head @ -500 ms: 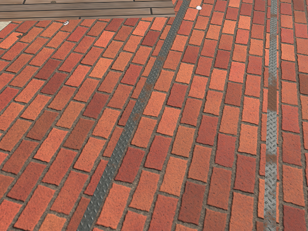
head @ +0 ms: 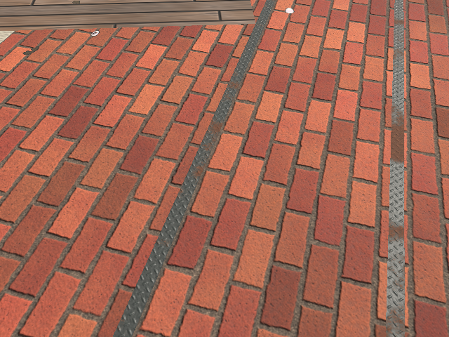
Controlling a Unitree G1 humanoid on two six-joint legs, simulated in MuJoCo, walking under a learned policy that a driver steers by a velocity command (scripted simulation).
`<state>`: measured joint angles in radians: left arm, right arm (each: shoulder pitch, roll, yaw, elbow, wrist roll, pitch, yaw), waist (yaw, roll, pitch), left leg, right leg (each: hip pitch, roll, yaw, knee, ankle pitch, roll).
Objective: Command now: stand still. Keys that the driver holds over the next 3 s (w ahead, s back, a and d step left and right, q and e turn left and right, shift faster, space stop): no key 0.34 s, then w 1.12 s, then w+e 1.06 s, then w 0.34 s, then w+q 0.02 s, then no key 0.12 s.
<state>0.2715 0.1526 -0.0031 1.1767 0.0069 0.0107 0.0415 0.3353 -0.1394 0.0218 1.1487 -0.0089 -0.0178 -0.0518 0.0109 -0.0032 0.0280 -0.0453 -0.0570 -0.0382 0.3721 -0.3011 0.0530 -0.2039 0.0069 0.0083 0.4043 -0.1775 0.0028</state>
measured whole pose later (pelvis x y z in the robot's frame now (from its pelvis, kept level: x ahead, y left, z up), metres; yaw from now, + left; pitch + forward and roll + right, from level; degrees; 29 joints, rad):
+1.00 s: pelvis +0.23 -0.07 +0.00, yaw +0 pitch +0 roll +0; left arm 0.49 0.13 0.02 1.10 0.02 -0.10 0.00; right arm 0.15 -0.19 -0.04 0.97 -0.03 -0.04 0.03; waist 0.03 0.03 0.02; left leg -0.64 0.08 0.05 0.91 -0.11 0.05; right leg 0.05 0.08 -0.08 0.21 -0.26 -0.09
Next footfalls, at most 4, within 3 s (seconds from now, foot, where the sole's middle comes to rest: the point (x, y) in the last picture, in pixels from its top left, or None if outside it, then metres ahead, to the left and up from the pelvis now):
0.68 right None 0.18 -0.13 -0.78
1.18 left None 0.52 0.01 -0.78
1.76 right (277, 249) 0.82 -0.15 -0.78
2.32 left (258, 170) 1.18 -0.10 -0.78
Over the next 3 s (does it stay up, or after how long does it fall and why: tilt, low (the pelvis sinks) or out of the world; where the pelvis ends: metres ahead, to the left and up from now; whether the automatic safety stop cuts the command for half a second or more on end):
stays up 1.24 -0.32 0.00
